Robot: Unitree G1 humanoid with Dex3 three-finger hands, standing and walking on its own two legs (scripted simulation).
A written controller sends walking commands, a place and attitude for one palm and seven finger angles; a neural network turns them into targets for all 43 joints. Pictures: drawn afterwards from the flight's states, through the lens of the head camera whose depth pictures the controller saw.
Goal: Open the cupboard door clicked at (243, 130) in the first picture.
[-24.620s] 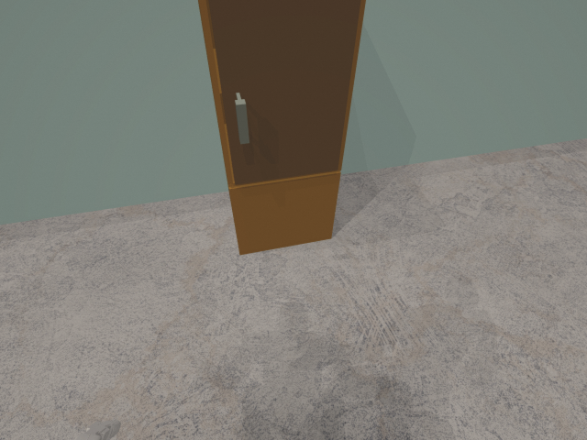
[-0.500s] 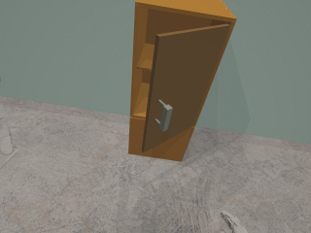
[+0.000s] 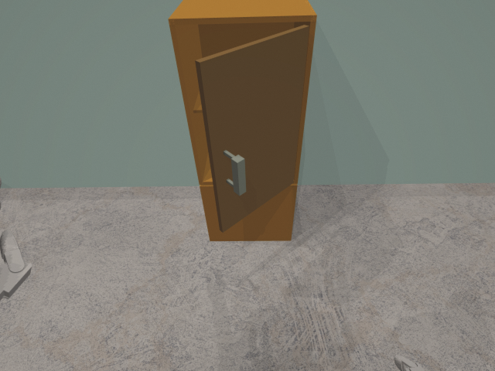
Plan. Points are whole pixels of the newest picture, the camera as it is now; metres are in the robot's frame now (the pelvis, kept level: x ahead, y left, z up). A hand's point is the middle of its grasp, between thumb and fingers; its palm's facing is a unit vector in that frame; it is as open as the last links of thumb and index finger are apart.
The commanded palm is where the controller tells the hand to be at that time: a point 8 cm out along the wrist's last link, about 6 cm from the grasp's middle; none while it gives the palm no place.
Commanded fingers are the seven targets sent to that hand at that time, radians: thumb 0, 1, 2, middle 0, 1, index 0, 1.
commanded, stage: stop stepping back and stand still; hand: left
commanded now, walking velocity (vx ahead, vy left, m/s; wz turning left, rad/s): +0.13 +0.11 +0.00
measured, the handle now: (233, 172) +0.68 +0.08 -0.08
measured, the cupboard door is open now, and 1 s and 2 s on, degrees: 43 43 43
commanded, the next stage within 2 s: let the arm hang, fingers relaxed in 1.02 s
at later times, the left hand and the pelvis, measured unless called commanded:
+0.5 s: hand (38, 264) +0.22 +0.29 +0.15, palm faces +0.39 -0.80 -0.46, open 7.4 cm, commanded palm +0.15 +0.33 +0.17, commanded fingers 0.00 0.90 0.90 -0.20 -0.30 -0.20 -0.30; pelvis +0.01 +0.03 -0.01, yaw +0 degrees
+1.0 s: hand out of the picture +0.18 +0.32 +0.14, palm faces +0.41 -0.79 -0.45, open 7.4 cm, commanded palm +0.12 +0.36 +0.17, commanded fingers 0.00 0.90 0.90 -0.20 -0.30 -0.20 -0.30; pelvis -0.02 +0.06 +0.00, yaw +0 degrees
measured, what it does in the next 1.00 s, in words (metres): steps on the spot: left foot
